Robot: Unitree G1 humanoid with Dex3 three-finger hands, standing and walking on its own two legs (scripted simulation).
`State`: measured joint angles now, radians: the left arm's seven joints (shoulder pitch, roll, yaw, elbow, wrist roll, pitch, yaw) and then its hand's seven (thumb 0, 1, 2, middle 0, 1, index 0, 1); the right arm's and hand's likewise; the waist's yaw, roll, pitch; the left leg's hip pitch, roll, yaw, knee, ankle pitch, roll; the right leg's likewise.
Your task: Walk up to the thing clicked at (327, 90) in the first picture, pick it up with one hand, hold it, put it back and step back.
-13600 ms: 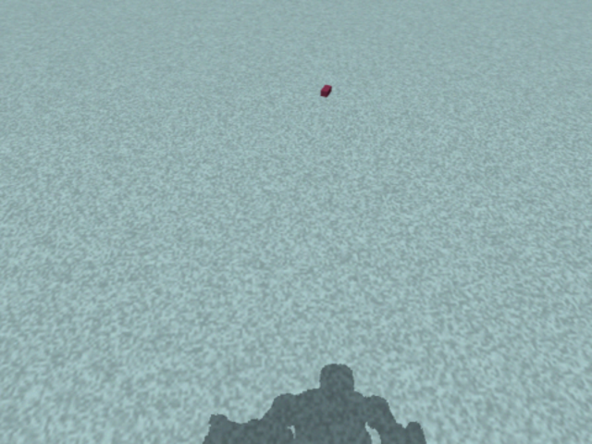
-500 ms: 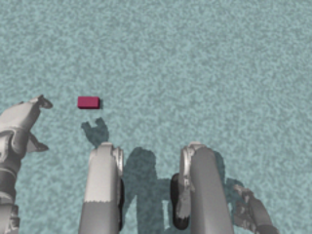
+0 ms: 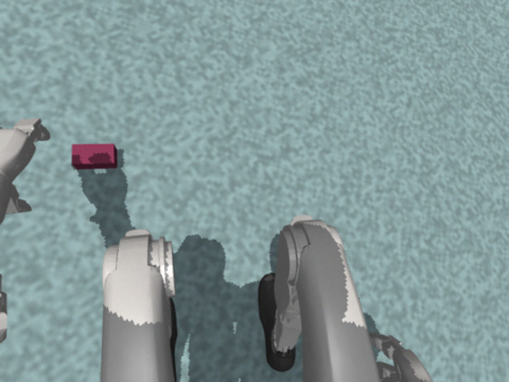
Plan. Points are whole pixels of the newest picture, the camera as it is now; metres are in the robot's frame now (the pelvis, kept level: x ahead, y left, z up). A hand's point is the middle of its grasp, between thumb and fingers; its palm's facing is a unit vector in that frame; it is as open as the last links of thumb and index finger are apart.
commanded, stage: rise first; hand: left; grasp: from above
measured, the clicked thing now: (95, 156) +0.51 +0.27 -0.34
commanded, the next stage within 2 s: none
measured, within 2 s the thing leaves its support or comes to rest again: neither
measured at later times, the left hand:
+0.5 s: hand (32, 168) +0.44 +0.33 -0.19, palm faces -0.45 -0.06 -0.89, open 12.4 cm
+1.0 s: hand (39, 163) +0.45 +0.33 -0.21, palm faces -0.45 -0.07 -0.89, open 12.1 cm
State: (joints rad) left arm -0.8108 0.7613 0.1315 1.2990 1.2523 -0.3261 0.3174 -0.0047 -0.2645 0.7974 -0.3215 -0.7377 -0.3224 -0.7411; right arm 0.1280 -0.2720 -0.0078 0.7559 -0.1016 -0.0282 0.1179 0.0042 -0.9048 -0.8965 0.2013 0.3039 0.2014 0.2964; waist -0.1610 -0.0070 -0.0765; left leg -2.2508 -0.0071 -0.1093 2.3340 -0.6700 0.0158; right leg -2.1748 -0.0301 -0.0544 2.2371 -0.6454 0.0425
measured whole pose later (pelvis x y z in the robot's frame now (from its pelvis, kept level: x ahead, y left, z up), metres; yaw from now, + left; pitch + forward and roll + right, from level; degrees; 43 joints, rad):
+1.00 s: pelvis +0.01 +0.00 -0.03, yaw -2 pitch +34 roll -9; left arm -0.90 0.85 0.18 1.43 1.32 -0.35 0.41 0.00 -0.20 0.73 -0.39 -0.70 -0.39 -0.70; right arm 0.11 -0.28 0.05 0.75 -0.18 -0.01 0.15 0.00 -0.91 -0.90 0.20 0.30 0.20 0.30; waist -0.22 -0.03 -0.01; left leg -2.33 0.00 -0.15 2.45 -0.72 0.00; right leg -2.26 -0.01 -0.08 2.34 -0.68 0.04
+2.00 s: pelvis +0.01 +0.00 -0.03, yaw -3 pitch +33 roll -11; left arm -0.97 0.91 0.15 1.47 1.33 -0.32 0.38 0.00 -0.05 0.62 -0.55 -0.54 -0.54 -0.55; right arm 0.13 -0.28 0.10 0.73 -0.16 -0.02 0.16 0.00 -0.91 -0.90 0.20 0.30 0.20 0.30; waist -0.26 -0.03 0.00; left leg -2.35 -0.01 -0.16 2.46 -0.70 0.01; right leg -2.26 -0.01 -0.09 2.33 -0.66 0.05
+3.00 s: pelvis +0.01 +0.00 -0.03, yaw -3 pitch +35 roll -10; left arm -1.10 0.83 0.10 1.57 1.32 -0.16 0.44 0.00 -0.06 0.62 -0.48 -0.59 -0.50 -0.58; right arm 0.18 -0.30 0.14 0.68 -0.14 -0.07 0.17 0.00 -0.90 -0.88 0.20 0.30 0.20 0.30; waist -0.35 0.01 0.00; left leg -2.36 0.00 -0.15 2.44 -0.70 0.01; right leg -2.29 0.00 -0.08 2.31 -0.64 0.05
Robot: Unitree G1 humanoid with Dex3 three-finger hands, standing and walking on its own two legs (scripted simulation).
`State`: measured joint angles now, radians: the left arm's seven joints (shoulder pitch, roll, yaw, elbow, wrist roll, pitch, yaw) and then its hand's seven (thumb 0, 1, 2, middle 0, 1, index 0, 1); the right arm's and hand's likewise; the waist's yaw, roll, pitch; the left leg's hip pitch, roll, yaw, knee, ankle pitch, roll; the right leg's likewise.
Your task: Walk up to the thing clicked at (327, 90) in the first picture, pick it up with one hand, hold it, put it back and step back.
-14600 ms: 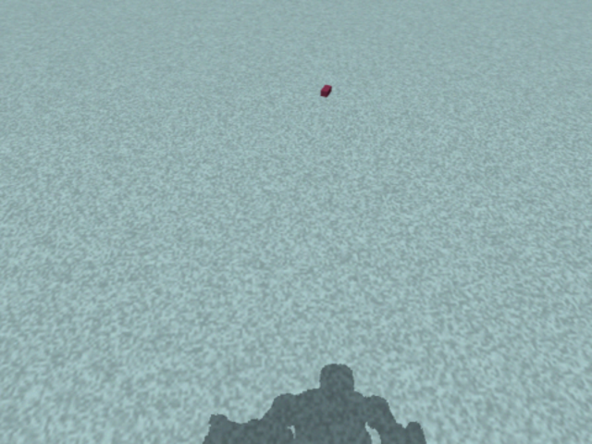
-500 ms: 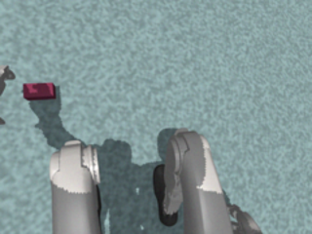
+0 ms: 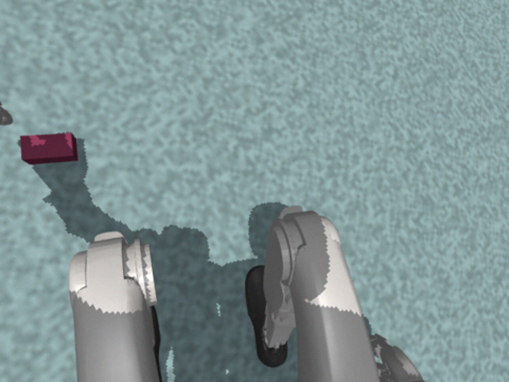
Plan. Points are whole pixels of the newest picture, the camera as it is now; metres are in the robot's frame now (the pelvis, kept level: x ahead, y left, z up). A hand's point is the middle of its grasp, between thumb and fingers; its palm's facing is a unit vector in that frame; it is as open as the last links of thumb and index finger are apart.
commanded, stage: rise first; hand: left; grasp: from above
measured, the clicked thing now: (50, 148) +0.49 +0.29 -0.30
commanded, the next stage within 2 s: approach in 1.38 s
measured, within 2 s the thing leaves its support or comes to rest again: neither
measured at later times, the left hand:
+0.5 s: hand out of the picture +0.45 +0.34 -0.18, palm faces -0.45 -0.07 -0.89, open 11.6 cm
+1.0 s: hand out of the picture +0.45 +0.35 -0.17, palm faces -0.45 -0.07 -0.89, open 11.0 cm
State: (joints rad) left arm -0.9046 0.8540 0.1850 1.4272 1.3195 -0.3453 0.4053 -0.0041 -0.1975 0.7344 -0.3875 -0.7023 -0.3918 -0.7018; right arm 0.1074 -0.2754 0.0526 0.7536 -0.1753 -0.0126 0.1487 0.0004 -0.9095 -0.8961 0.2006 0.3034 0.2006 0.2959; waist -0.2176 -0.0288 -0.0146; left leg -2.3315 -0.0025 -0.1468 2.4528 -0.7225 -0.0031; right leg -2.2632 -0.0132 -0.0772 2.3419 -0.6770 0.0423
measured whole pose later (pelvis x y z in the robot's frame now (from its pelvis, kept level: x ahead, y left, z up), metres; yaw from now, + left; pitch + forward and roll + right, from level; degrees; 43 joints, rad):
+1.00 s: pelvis +0.00 +0.00 +0.00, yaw -1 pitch +33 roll -11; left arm -0.97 0.91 0.15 1.47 1.33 -0.32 0.38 0.00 -0.05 0.62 -0.55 -0.54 -0.54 -0.55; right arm 0.13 -0.28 0.10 0.73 -0.16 -0.02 0.16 0.00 -0.91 -0.90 0.20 0.30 0.20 0.30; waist -0.26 -0.03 0.00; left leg -2.35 -0.01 -0.16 2.46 -0.70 0.01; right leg -2.26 -0.01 -0.09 2.33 -0.66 0.05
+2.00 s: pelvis -0.01 +0.00 +0.00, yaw -1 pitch +35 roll -10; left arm -1.10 0.83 0.10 1.57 1.32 -0.16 0.44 0.00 -0.06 0.62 -0.48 -0.59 -0.50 -0.58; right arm 0.18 -0.30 0.14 0.68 -0.14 -0.07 0.17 0.00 -0.90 -0.88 0.20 0.30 0.20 0.30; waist -0.35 0.01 0.00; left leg -2.36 0.00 -0.15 2.44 -0.70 0.01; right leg -2.29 0.00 -0.08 2.31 -0.64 0.05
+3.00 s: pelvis +0.00 +0.00 -0.02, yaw -4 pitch +31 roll -12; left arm -1.06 1.02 0.19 1.67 1.34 -0.25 0.52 0.00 -0.24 0.76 -0.32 -0.72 -0.32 -0.72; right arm 0.17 -0.33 0.23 0.67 -0.22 -0.15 0.20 0.00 -0.90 -0.89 0.20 0.30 0.20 0.30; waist -0.39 -0.08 0.14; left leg -2.37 0.01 -0.21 2.54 -0.73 -0.01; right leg -2.30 0.02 -0.13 2.38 -0.64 0.06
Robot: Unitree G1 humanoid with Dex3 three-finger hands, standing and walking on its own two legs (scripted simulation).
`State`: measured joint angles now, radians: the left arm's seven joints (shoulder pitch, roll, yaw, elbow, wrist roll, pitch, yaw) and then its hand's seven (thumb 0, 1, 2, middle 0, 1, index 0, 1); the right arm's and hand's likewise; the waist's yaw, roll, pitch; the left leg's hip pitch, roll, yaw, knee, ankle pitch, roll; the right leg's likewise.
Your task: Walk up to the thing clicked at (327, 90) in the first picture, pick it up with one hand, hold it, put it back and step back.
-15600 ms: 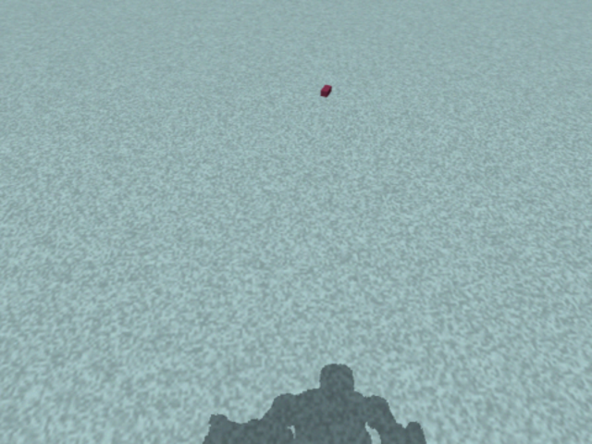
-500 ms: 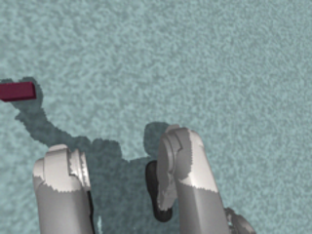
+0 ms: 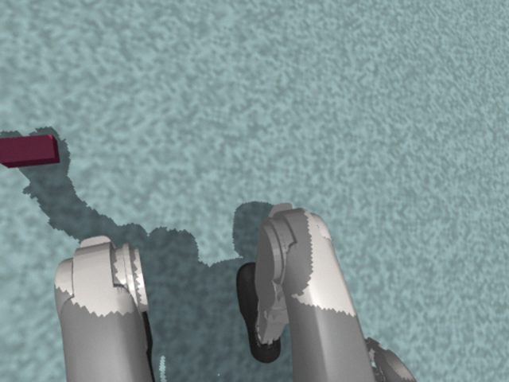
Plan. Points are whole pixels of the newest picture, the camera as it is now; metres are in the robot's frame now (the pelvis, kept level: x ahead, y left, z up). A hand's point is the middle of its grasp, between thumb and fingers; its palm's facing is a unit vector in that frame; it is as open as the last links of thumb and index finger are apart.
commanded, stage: rise first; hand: left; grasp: from above
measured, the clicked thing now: (30, 151) +0.49 +0.30 -0.30
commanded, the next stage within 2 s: approach in 0.38 s
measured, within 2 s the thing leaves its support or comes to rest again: neither
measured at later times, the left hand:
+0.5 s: hand out of the picture +0.45 +0.35 -0.18, palm faces -0.45 -0.08 -0.89, open 10.8 cm
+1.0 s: hand (15, 116) +0.50 +0.28 -0.16, palm faces -0.41 -0.03 -0.91, open 11.2 cm
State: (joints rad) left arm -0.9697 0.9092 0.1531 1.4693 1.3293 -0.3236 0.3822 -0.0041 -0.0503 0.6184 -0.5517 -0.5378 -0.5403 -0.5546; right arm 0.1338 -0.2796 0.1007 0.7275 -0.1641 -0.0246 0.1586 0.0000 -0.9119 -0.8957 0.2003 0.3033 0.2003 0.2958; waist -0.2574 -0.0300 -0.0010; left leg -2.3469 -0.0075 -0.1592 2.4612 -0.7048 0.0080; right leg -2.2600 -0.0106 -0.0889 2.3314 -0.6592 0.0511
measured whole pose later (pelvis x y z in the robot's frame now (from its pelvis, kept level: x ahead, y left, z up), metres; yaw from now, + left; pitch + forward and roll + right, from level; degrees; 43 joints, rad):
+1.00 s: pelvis +0.00 +0.00 +0.00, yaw +0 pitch +35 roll -10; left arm -1.10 0.83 0.10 1.57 1.32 -0.16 0.44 0.00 -0.06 0.62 -0.48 -0.59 -0.50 -0.58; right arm 0.18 -0.30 0.14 0.68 -0.14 -0.07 0.17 0.00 -0.90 -0.88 0.20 0.30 0.20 0.30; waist -0.35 0.01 0.00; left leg -2.36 0.00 -0.15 2.44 -0.70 0.01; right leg -2.29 0.00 -0.08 2.31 -0.64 0.05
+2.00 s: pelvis +0.00 +0.00 -0.02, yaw -3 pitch +31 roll -12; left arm -1.06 1.02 0.19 1.67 1.34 -0.25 0.52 0.00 -0.24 0.76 -0.32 -0.72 -0.32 -0.72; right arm 0.17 -0.33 0.23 0.67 -0.22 -0.15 0.20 0.00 -0.90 -0.89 0.20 0.30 0.20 0.30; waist -0.39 -0.08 0.14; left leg -2.37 0.01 -0.21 2.54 -0.73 -0.01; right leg -2.30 0.02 -0.13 2.38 -0.64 0.06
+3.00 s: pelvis +0.00 +0.00 -0.02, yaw -5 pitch +29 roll -15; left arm -1.05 1.06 0.16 1.70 1.31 -0.26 0.56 0.00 -0.32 0.83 -0.29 -0.79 -0.27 -0.81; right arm 0.13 -0.35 0.30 0.64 -0.25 -0.20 0.25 0.00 -0.91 -0.90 0.20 0.30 0.20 0.30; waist -0.39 -0.13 0.19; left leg -2.34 0.00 -0.26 2.57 -0.75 0.00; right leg -2.24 0.03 -0.17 2.36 -0.65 0.06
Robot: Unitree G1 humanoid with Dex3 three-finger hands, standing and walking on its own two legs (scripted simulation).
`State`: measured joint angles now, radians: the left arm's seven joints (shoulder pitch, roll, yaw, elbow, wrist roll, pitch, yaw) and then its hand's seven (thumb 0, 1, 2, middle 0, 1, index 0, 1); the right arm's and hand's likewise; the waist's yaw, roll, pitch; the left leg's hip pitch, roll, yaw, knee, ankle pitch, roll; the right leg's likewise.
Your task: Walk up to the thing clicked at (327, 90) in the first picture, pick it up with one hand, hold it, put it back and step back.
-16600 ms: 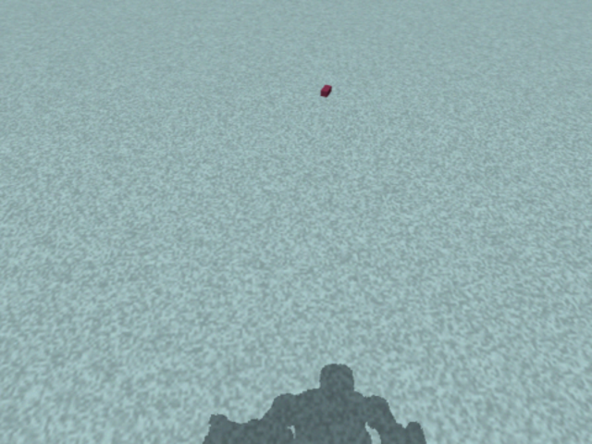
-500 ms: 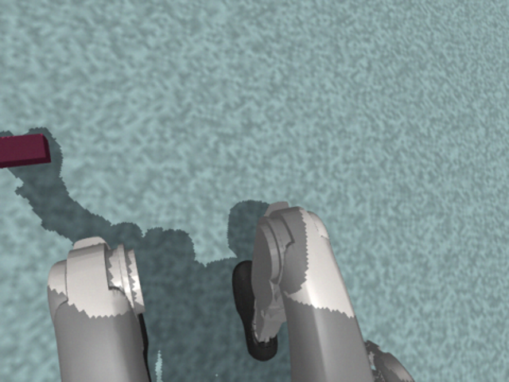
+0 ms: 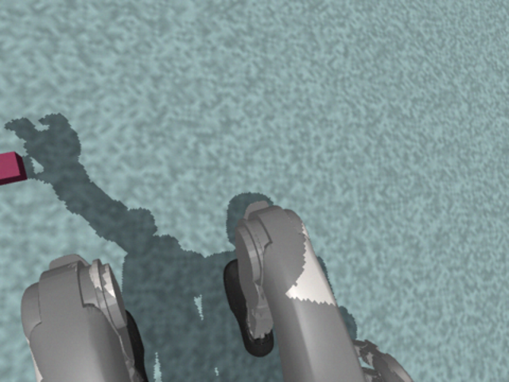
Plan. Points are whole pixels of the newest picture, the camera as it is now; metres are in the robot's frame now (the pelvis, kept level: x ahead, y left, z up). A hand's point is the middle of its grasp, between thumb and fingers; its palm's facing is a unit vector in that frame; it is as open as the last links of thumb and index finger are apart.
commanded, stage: approach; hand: left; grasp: from above
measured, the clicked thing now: out of the picture +0.49 +0.30 -0.31
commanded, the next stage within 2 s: close in in 0.18 s
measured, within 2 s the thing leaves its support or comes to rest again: neither
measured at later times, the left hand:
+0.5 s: hand out of the picture +0.47 +0.31 -0.20, palm faces -0.45 -0.08 -0.89, open 12.2 cm
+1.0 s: hand out of the picture +0.48 +0.31 -0.25, palm faces -0.46 -0.10 -0.88, open 12.7 cm
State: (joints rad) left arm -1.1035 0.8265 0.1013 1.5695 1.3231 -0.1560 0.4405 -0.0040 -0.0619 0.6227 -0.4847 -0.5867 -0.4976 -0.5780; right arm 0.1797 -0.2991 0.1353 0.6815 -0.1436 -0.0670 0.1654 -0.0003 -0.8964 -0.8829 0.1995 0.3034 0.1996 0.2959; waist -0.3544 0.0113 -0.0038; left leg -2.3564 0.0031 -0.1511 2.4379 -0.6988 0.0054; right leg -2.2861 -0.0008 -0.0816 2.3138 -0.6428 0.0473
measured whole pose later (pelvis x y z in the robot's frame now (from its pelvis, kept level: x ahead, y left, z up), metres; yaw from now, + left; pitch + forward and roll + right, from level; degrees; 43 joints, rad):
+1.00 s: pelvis +0.00 +0.00 -0.02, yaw -3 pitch +31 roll -12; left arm -1.06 1.02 0.19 1.67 1.34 -0.25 0.52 0.00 -0.24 0.76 -0.32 -0.72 -0.32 -0.72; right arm 0.17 -0.33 0.23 0.67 -0.22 -0.15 0.20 0.00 -0.90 -0.89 0.20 0.30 0.20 0.30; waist -0.39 -0.08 0.14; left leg -2.37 0.01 -0.21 2.54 -0.73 -0.01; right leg -2.30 0.02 -0.13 2.38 -0.64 0.06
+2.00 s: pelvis +0.00 +0.01 -0.02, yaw -5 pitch +29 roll -15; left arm -1.05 1.06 0.16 1.70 1.31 -0.26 0.56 0.00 -0.32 0.83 -0.29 -0.79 -0.27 -0.81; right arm 0.13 -0.35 0.30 0.64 -0.25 -0.20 0.25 0.00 -0.91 -0.90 0.20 0.30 0.20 0.30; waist -0.39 -0.13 0.19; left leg -2.34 0.00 -0.26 2.57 -0.75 0.00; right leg -2.24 0.03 -0.17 2.36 -0.65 0.06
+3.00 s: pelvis -0.01 +0.01 -0.02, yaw -5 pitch +27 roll -15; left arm -1.06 1.09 0.13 1.71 1.33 -0.30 0.57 0.00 0.39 0.34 -0.73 -0.50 -0.78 -0.43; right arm 0.11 -0.36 0.31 0.62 -0.25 -0.20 0.23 0.00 -0.90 -0.89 0.20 0.30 0.20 0.30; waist -0.39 -0.15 0.20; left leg -2.34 0.01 -0.27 2.56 -0.73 0.00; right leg -2.23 0.04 -0.17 2.35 -0.62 0.07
